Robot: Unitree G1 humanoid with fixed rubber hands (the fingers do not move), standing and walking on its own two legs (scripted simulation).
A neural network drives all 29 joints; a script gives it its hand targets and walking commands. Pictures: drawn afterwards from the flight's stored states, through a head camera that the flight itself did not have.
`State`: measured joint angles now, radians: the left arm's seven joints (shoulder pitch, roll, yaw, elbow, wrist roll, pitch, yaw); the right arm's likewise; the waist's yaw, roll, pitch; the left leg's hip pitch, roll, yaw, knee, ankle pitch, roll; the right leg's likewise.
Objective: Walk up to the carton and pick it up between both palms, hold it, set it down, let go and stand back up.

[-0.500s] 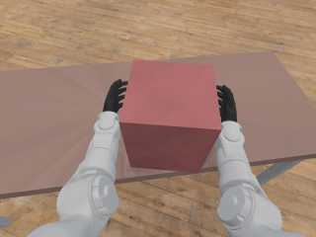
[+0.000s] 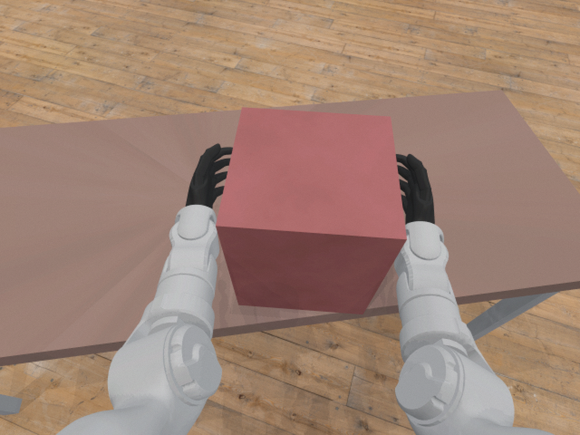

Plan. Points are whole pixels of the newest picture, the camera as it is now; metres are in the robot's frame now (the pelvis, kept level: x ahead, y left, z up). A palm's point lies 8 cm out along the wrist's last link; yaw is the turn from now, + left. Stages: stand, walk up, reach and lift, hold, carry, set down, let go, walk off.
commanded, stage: set down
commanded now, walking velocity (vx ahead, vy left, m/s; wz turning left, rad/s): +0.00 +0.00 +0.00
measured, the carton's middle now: (307, 219) +0.43 -0.01 +0.01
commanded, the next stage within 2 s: none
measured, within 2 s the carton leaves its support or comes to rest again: neither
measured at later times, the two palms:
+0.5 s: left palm (203, 202) +0.43 +0.15 +0.04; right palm (413, 217) +0.41 -0.16 +0.04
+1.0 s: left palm (171, 186) +0.44 +0.19 +0.06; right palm (461, 203) +0.42 -0.22 +0.06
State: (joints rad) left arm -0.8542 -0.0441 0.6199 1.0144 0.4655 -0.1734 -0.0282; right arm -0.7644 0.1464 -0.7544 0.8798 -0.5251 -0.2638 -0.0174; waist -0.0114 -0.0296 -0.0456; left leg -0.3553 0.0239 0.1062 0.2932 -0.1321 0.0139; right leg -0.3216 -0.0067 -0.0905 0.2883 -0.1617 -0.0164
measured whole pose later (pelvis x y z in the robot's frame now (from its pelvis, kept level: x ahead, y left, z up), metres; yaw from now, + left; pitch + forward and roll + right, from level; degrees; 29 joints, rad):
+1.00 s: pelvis -0.03 -0.01 -0.03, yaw -2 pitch +25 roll -1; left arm -1.12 0.33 -0.12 1.57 -0.33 -0.32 0.03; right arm -1.02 -0.27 0.03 1.35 0.32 -0.21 -0.07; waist -0.03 0.01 -0.28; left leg -0.81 0.06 0.05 0.60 -0.22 0.00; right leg -0.77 0.02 -0.08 0.56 -0.22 -0.03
